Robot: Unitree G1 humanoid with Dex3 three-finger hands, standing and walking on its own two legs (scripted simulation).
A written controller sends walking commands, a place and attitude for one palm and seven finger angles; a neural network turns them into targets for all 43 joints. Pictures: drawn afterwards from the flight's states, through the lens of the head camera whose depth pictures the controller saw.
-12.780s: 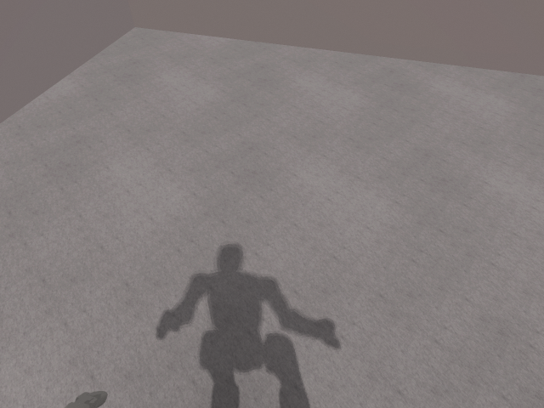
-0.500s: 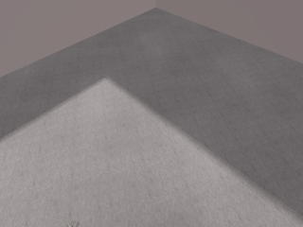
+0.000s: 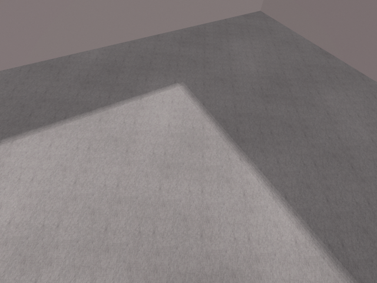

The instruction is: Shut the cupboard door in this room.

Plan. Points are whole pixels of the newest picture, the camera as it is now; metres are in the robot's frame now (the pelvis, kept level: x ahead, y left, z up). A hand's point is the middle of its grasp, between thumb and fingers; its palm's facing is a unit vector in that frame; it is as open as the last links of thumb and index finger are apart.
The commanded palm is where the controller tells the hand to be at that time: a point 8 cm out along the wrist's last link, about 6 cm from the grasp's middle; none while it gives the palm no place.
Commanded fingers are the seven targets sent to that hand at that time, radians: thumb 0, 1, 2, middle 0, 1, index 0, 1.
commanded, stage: turn or walk to find it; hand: left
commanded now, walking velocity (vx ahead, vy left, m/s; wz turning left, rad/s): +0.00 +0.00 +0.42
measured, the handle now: out of the picture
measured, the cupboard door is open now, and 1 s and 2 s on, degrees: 85 85 85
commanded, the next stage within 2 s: none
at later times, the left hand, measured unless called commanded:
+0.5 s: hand out of the picture +0.07 +0.20 -0.14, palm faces +0.18 -0.94 -0.27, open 7.4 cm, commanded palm none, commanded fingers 0.00 0.90 0.90 -0.20 -0.30 -0.20 -0.30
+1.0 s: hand out of the picture -0.12 +0.20 -0.18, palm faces +0.46 -0.85 -0.25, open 7.4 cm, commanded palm none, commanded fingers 0.00 0.90 0.90 -0.20 -0.30 -0.20 -0.30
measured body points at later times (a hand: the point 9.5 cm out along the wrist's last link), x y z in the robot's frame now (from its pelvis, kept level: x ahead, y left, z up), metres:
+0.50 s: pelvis -0.02 -0.02 +0.01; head +0.01 -0.03 +0.46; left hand +0.06 +0.25 -0.12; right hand +0.06 -0.26 -0.15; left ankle -0.01 +0.11 -0.72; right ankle +0.00 -0.13 -0.73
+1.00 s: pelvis -0.05 +0.00 +0.00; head -0.02 +0.03 +0.45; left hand -0.15 +0.24 -0.16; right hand +0.15 -0.19 -0.13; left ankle -0.10 +0.09 -0.73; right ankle -0.01 -0.13 -0.71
